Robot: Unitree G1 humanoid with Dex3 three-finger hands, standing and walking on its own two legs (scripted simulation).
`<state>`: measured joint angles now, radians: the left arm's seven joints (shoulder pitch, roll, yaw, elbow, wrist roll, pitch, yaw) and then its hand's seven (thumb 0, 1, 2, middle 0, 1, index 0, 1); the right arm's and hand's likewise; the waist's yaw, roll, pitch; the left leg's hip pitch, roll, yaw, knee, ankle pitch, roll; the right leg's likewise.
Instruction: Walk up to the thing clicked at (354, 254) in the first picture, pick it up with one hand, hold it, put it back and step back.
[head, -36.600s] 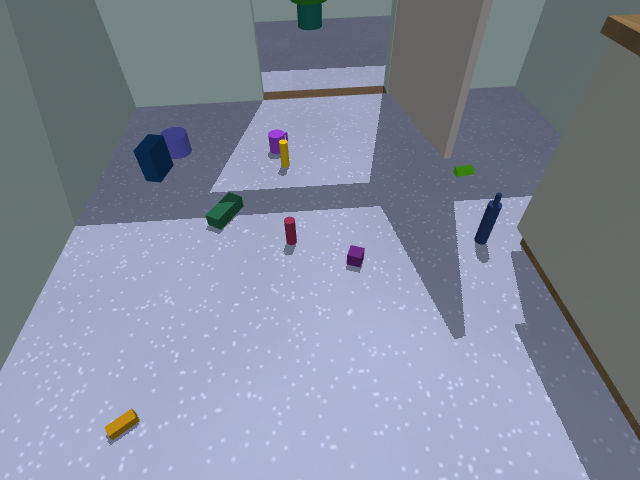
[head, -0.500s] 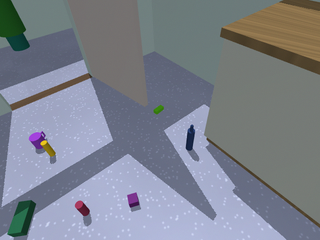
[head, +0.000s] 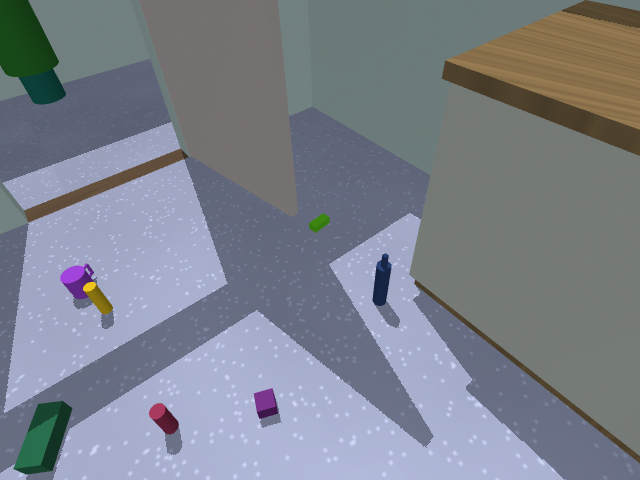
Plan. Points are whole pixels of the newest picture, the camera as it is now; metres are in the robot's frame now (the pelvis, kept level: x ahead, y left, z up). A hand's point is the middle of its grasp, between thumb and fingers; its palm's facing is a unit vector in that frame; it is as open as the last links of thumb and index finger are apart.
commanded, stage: stand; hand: left
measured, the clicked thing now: (266, 403) +0.53 +0.23 -0.75
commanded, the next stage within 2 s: walk up in 0.20 s
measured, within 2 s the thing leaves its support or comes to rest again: neither
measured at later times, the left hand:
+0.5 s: hand out of the picture +0.08 +0.29 -0.18, palm faces -0.03 -0.92 -0.38, open 7.4 cm
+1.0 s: hand out of the picture -0.08 +0.28 -0.17, palm faces -0.09 -0.92 -0.39, open 7.3 cm
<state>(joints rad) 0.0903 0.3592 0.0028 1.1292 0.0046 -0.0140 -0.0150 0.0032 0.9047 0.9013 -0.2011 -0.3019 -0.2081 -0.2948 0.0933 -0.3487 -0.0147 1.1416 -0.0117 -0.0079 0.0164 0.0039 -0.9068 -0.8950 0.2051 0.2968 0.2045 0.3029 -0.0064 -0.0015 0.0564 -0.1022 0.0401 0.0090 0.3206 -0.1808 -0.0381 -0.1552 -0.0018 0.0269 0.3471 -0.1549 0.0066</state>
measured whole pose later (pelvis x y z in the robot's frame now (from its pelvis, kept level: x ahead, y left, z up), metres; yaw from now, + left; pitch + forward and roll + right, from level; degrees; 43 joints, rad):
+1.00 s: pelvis -0.18 +0.02 -0.03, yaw -4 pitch -2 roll -1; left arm 0.16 0.37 0.08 0.87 0.03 0.06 -0.02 0.00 0.91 0.90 -0.20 -0.30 -0.21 -0.29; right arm 0.09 -0.39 -0.06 0.87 -0.01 0.06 -0.02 0.00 -0.90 -0.89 0.21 0.30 0.21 0.30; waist 0.00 0.03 0.18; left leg -0.47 0.02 -0.03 0.80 -0.39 -0.01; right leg -0.25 0.03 0.03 0.67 -0.38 -0.01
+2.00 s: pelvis -0.32 +0.00 -0.01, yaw +1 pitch -2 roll -1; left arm 0.14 0.36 0.04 1.06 0.01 -0.02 -0.02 0.00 0.90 0.90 -0.20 -0.30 -0.21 -0.29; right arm 0.15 -0.32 -0.02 1.05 -0.02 -0.02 0.02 0.01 -0.90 -0.89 0.21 0.30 0.21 0.30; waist 0.01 0.00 0.05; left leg -0.22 0.01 -0.04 0.48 -0.22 -0.01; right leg -0.13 0.01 0.03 0.43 -0.26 0.01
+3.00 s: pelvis -0.32 +0.00 +0.00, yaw +0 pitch -2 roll +0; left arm 0.11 0.36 0.00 1.13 0.00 -0.02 -0.01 0.00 0.90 0.90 -0.20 -0.30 -0.21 -0.29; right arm 0.09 -0.35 0.00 1.14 -0.01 -0.01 0.01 0.00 -0.91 -0.89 0.21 0.30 0.20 0.30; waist 0.00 -0.01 0.07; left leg -0.14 0.01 -0.03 0.33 -0.15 -0.02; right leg -0.09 0.01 0.04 0.33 -0.21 0.01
